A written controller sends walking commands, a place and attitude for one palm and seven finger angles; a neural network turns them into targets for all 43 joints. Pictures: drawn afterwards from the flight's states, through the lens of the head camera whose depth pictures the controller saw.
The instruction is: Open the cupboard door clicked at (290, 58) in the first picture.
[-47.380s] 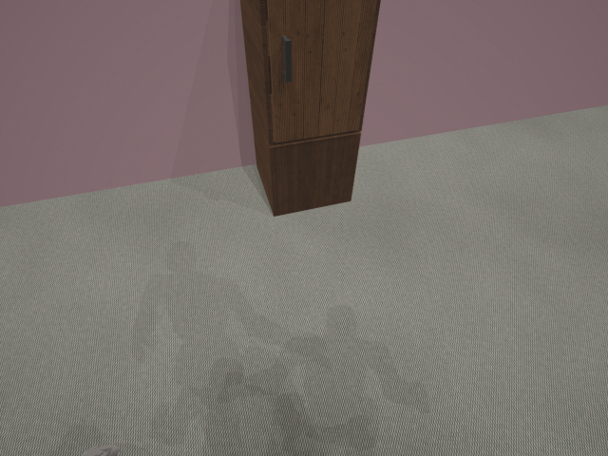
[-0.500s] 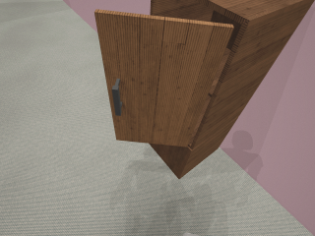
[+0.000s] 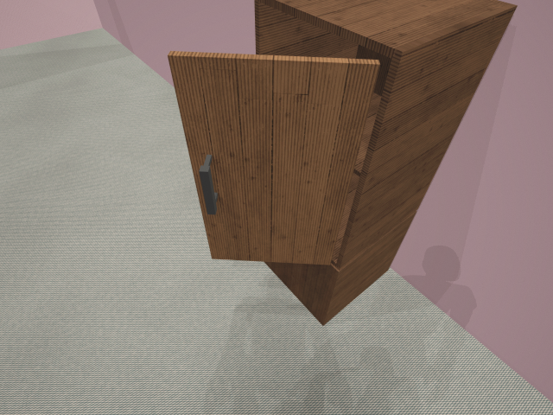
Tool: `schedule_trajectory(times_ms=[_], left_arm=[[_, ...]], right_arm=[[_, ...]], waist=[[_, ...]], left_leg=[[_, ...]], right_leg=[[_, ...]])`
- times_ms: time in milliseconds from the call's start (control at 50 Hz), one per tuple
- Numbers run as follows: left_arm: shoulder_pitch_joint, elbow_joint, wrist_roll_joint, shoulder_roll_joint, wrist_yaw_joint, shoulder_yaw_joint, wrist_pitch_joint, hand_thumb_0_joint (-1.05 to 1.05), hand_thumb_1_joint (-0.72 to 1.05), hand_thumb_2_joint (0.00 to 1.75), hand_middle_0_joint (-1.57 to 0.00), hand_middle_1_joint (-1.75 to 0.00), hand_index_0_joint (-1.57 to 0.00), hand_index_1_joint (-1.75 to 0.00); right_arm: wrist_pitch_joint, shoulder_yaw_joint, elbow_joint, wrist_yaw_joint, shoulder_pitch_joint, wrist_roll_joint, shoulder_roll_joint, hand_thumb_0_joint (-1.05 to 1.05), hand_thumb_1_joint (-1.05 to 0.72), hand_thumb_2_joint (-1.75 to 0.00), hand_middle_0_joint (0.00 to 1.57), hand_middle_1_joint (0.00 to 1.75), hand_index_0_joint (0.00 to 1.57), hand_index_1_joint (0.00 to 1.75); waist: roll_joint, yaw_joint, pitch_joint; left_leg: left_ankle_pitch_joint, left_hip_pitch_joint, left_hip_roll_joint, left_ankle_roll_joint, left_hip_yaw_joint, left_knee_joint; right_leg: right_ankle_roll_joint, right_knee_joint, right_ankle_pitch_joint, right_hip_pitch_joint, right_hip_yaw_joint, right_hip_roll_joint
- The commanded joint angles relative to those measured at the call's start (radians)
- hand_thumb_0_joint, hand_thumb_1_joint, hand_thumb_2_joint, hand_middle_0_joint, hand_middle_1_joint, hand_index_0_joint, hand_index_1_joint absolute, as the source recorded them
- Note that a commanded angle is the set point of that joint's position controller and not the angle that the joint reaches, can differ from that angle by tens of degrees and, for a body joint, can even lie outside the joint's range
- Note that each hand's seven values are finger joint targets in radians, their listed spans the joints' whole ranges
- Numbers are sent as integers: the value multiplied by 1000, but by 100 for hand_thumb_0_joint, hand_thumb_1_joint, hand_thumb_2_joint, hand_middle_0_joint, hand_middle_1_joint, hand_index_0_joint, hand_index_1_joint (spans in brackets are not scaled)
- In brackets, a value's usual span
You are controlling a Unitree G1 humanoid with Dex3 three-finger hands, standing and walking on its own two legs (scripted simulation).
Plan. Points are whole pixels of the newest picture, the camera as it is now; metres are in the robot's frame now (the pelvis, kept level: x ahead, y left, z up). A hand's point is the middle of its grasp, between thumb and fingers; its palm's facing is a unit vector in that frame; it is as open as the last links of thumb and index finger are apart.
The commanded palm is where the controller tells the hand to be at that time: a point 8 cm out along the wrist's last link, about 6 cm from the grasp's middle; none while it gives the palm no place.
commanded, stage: come to a stop and stand still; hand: left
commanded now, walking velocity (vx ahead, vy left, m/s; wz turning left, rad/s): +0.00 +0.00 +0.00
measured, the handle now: (210, 185) +0.56 +0.18 -0.03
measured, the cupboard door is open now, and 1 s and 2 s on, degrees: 48 48 48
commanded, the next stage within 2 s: look again from close up in 0.32 s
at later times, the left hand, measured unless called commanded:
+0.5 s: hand out of the picture -0.04 +0.14 -0.18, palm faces +0.04 -0.99 -0.14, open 7.4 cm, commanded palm none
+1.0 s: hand out of the picture +0.02 +0.22 -0.18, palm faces +0.04 -0.97 -0.23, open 7.4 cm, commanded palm none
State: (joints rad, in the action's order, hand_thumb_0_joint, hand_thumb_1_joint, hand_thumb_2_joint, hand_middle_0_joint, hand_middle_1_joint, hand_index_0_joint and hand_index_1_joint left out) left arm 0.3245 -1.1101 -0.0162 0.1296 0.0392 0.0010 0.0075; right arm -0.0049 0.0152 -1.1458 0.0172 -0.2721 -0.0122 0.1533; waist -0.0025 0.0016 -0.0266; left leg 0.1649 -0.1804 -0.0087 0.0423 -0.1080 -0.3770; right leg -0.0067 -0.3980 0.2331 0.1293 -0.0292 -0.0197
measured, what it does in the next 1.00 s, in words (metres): stands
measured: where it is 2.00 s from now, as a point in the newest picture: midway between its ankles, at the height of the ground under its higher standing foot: outside the picture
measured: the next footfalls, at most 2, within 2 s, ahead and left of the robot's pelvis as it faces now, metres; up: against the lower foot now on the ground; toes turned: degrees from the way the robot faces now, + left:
none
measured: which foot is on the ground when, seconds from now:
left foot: down 0.00-1.00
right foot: down 0.00-1.00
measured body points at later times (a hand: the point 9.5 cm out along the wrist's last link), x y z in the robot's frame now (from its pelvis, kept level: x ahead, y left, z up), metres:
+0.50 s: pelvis -0.01 +0.00 -0.01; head +0.00 +0.00 +0.44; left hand -0.04 +0.20 -0.17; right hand -0.03 -0.21 -0.17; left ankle +0.03 +0.09 -0.74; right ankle -0.01 -0.12 -0.74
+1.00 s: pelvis -0.02 +0.02 -0.01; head -0.03 +0.03 +0.44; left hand +0.02 +0.27 -0.16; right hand +0.07 -0.23 -0.14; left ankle +0.03 +0.09 -0.74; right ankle -0.01 -0.12 -0.74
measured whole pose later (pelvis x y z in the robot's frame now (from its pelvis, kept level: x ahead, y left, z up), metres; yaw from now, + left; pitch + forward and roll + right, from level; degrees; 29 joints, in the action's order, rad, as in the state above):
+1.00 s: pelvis -0.02 +0.02 -0.01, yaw +1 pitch -2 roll -1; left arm 0.28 -0.97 -0.03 0.22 0.03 0.00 0.00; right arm 0.01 0.01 -0.99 0.00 -0.19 -0.02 0.21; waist -0.01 -0.01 0.00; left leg 0.20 -0.26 -0.02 0.07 -0.09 -0.49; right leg -0.03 -0.47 0.25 0.18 -0.05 -0.04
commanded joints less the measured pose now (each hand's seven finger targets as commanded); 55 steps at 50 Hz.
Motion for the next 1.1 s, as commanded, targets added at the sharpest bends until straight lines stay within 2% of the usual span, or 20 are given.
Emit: schedule_trajectory(times_ms=[0, 120, 180, 240, 380, 400, 420, 440, 460, 500, 540, 560, 600, 680, 700, 800, 860, 960, 1040, 1080], left_arm=[[77, 22, -1, 86, 8, 14, -19, 0, 90, 90, -20, -30, -20, -30], [111, 14, -1, 63, 9, 15, -20, 0, 90, 90, -20, -30, -20, -30], [125, 10, 0, 51, 10, 16, -22, 0, 90, 90, -20, -30, -20, -30], [135, 8, -1, 42, 11, 15, -22, 0, 90, 90, -20, -30, -20, -30], [150, 5, -1, 27, 12, 15, -27, 0, 90, 90, -20, -30, -20, -30], [58, 111, -17, 255, 7, 6, -46, 0, 90, 90, -20, -30, -20, -30], [81, 105, -11, 167, 13, 25, -43, 0, 90, 90, -20, -30, -20, -30], [86, 108, -11, 139, 13, 13, -44, 0, 90, 90, -20, -30, -20, -30], [92, 113, -9, 117, 14, 15, -44, 0, 90, 90, -20, -30, -20, -30], [91, 129, -8, 103, 16, 11, -37, 0, 90, 90, -20, -30, -20, -30], [63, 145, -9, 117, 17, 18, -36, 0, 90, 90, -20, -30, -20, -30], [58, 153, -9, 123, 17, 21, -36, 0, 90, 90, -20, -30, -20, -30], [74, 157, -10, 122, 15, 18, -33, 0, 90, 90, -20, -30, -20, -30], [56, 172, -8, 167, 11, 29, -33, 0, 90, 90, -20, -30, -20, -30], [61, 174, -8, 164, 11, 26, -33, 0, 90, 90, -20, -30, -20, -30], [19, 187, -9, 188, 4, 25, -25, 0, 90, 90, -20, -30, -20, -30], [7, 187, -9, 200, 0, 25, -23, 0, 90, 90, -20, -30, -20, -30], [5, 175, -9, 206, -4, 22, -24, 0, 90, 90, -20, -30, -20, -30], [15, 156, -10, 199, -3, 20, -23, 0, 90, 90, -20, -30, -20, -30], [45, 122, -8, 150, -4, 7, -18, 0, 90, 90, -20, -30, -20, -30]], right_arm=[[12, 12, 13, 8, -61, 3, 70, 0, -90, -90, 20, 30, 20, 30], [10, 12, 1, 10, -107, 1, 47, 0, -90, -90, 20, 30, 20, 30], [14, 12, -5, 13, -128, 1, 34, 0, -90, -90, 20, 30, 20, 30], [15, 12, -6, 14, -139, 2, 27, 0, -90, -90, 20, 30, 20, 30], [21, 14, -3, 18, -151, 3, 14, 0, -90, -90, 20, 30, 20, 30], [26, 26, 152, -4, -53, -15, 177, 0, -90, -90, 20, 30, 20, 30], [45, 44, 150, 2, -9, -13, 136, 0, -90, -90, 20, 30, 20, 30], [44, 42, 157, 8, -36, -12, 111, 0, -90, -90, 20, 30, 20, 30], [39, 41, 159, 10, -63, -11, 83, 0, -90, -90, 20, 30, 20, 30], [26, 29, 170, 8, -85, -15, 56, 0, -90, -90, 20, 30, 20, 30], [24, 32, 181, 6, -86, -11, 69, 0, -90, -90, 20, 30, 20, 30], [26, 34, 187, 5, -79, -10, 80, 0, -90, -90, 20, 30, 20, 30], [31, 28, 192, 4, -59, -9, 92, 0, -90, -90, 20, 30, 20, 30], [39, 35, 211, 6, -12, -6, 156, 0, -90, -90, 20, 30, 20, 30], [40, 30, 211, 5, -5, -6, 148, 0, -90, -90, 20, 30, 20, 30], [36, 28, 215, 1, 43, -6, 177, 0, -90, -90, 20, 30, 20, 30], [32, 29, 215, -3, 66, -7, 194, 0, -90, -90, 20, 30, 20, 30], [33, 29, 201, -7, 73, -4, 209, 0, -90, -90, 20, 30, 20, 30], [33, 29, 179, -8, 70, -2, 206, 0, -90, -90, 20, 30, 20, 30], [28, 17, 150, -8, 46, -3, 171, 0, -90, -90, 20, 30, 20, 30]], waist=[[-8, 4, -85], [-14, 3, -100], [2, 4, -86], [-9, 3, -100], [-5, 4, -75], [12, 31, -184], [-2, -13, -62], [21, 11, 32], [20, 18, 71], [-38, 24, 37], [-29, 31, -26], [-20, 26, -43], [31, 7, -28], [26, -3, -6], [6, -9, 8], [35, -8, -25], [15, -3, -37], [12, -5, -13], [10, -6, -10], [16, -1, 0]], left_leg=[[147, -14, 117, -23, 147, 119], [168, -48, 109, -23, 148, 110], [153, -43, 111, -22, 147, 104], [161, -62, 111, -21, 152, 102], [116, -44, 115, -18, 151, 90], [75, -141, 47, -25, 152, 45], [162, -133, 101, -15, 169, -17], [142, -109, 92, -8, 174, -62], [126, -98, 87, -9, 168, -91], [122, -113, 78, -4, 154, -131], [92, -134, 77, -5, 147, -129], [72, -141, 85, -1, 155, -112], [26, -132, 106, 11, 172, -80], [-78, -104, 121, 20, 178, -61], [-125, -93, 120, 21, 171, -71], [-10, -104, 118, 15, 181, -12], [85, -102, 116, 8, 187, 24], [126, -89, 123, 6, 201, 65], [133, -78, 126, 3, 203, 88], [227, -71, 138, -3, 217, 127]], right_leg=[[26, 112, 59, 123, 93, -87], [29, 109, 95, 140, 93, -84], [31, 99, 74, 141, 91, -83], [32, 94, 74, 144, 89, -79], [34, 80, 24, 137, 87, -78], [52, 30, 56, 172, 33, -46], [54, -11, 143, 174, 74, -81], [61, -4, 129, 146, 86, -93], [66, -3, 132, 156, 102, -101], [71, 19, 158, 196, 125, -110], [74, 3, 141, 232, 122, -103], [72, -16, 105, 228, 107, -90], [59, -43, 25, 180, 83, -69], [47, -69, -66, 133, 63, -61], [44, -60, -101, 109, 65, -66], [38, -26, -39, 111, 65, -69], [35, -8, 2, 126, 68, -73], [29, 10, -4, 100, 63, -78], [24, 19, -14, 89, 57, -82], [11, 21, 20, 78, 39, -73]])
